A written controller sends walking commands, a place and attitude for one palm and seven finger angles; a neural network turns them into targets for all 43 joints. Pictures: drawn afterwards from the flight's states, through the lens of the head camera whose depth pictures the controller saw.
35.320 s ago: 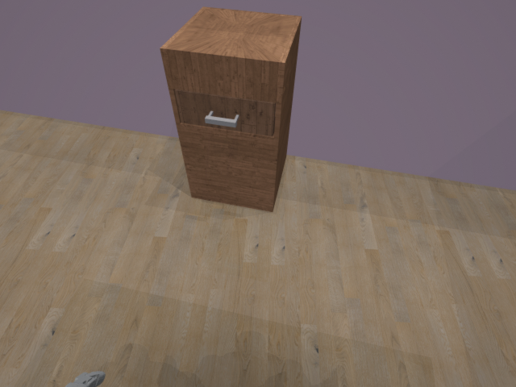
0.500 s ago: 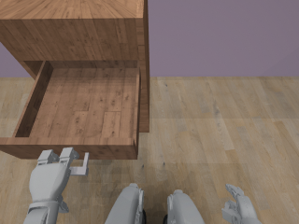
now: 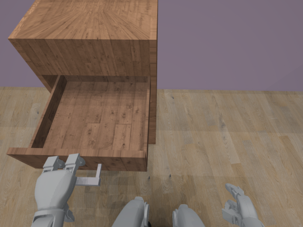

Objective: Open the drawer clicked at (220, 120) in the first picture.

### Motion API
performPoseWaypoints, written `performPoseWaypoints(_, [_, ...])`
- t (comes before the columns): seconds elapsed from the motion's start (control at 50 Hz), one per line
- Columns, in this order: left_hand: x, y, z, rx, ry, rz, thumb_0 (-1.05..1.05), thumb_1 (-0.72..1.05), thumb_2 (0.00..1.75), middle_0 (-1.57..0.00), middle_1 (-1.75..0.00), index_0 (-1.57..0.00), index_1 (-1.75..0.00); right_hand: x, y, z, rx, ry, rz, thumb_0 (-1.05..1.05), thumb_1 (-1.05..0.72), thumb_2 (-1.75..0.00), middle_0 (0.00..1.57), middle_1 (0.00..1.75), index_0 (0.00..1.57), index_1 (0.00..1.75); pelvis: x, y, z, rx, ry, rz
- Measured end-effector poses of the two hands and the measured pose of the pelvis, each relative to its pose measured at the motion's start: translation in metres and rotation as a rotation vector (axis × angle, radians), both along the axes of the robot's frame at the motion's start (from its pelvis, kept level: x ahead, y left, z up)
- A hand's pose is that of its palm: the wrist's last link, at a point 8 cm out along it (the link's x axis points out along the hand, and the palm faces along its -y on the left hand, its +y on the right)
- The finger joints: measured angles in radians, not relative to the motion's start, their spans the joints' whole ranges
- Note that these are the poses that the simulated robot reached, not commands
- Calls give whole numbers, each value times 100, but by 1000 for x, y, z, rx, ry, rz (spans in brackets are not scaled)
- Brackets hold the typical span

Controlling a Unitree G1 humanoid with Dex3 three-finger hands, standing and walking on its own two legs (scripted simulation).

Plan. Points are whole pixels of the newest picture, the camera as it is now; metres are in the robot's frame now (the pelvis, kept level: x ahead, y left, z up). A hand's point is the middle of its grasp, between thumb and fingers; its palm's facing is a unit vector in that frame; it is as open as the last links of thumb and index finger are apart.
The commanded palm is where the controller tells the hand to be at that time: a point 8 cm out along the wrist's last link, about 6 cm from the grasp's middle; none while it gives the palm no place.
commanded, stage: lift the hand off the handle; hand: left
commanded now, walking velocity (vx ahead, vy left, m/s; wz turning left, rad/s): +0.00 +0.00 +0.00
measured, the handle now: (81, 174) +0.26 +0.25 -0.11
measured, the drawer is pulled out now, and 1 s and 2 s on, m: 0.30 0.30 0.30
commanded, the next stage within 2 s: draw the hand back to the body in 1.34 s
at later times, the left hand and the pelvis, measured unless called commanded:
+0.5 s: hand (62, 182) +0.22 +0.25 -0.02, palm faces -0.02 -0.10 -0.99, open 13.8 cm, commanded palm +0.20 +0.25 +0.04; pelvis +0.01 +0.01 +0.02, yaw +0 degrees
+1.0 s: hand (56, 179) +0.21 +0.25 +0.02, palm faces -0.03 -0.09 -1.00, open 13.8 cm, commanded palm +0.20 +0.25 +0.07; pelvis +0.02 +0.00 +0.05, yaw +0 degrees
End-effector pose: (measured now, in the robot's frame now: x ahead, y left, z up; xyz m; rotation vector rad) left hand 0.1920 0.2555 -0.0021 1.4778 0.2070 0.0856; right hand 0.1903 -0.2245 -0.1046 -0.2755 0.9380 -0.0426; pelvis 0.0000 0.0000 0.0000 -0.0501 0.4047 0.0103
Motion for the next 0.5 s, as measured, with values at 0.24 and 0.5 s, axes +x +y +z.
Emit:
performPoseWaypoints(0.24, [-3,10,20,11,-23,21,0,-49,30,-32,-120,-32,-120,0,2,13,-1,1,-11,1,-90,-90,20,30,21,30,5,7,10,-6,-28,1])
performPoseWaypoints(0.5, [5,0,39,-10,-48,-19,0,-49,30,-32,-120,-32,-120,-1,7,30,13,-15,-19,1,-90,-90,20,30,21,30,10,13,23,-6,-60,1])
